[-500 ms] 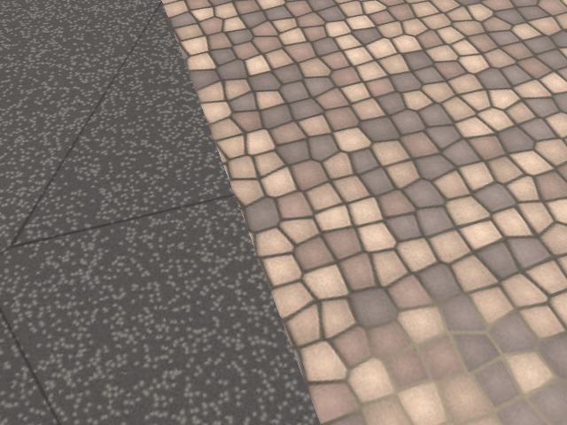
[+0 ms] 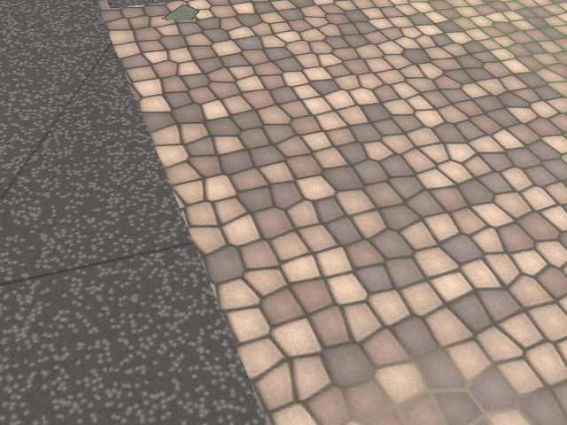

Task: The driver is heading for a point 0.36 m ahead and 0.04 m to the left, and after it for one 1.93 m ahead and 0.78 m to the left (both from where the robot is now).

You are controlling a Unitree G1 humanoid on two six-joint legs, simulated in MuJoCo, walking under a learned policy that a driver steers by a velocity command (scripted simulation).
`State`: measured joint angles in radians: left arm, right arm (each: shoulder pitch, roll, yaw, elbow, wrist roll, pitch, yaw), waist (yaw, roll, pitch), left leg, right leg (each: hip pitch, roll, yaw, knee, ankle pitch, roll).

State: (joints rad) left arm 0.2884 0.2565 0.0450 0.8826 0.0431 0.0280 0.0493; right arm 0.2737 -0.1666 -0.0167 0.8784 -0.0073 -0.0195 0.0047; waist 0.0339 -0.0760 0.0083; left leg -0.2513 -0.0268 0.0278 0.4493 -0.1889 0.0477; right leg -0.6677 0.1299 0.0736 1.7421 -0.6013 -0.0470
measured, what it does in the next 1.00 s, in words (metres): walks ahead, turning left: right foot 0.10 m higher, then left foot 0.10 m lower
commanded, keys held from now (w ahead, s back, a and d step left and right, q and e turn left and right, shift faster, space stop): no key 0.04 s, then w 0.34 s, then w+q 0.62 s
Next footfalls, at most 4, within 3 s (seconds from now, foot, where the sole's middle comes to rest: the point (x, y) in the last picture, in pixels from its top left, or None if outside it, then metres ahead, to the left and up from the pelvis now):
0.38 right None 0.02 -0.14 -0.68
0.88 left None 0.38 0.01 -0.78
1.32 right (298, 345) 0.74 -0.05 -0.78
1.80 left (219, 381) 0.63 0.14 -0.78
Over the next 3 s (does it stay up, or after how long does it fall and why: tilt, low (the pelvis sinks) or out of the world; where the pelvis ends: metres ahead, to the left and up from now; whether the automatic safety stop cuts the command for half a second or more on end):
stays up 0.89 0.31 0.00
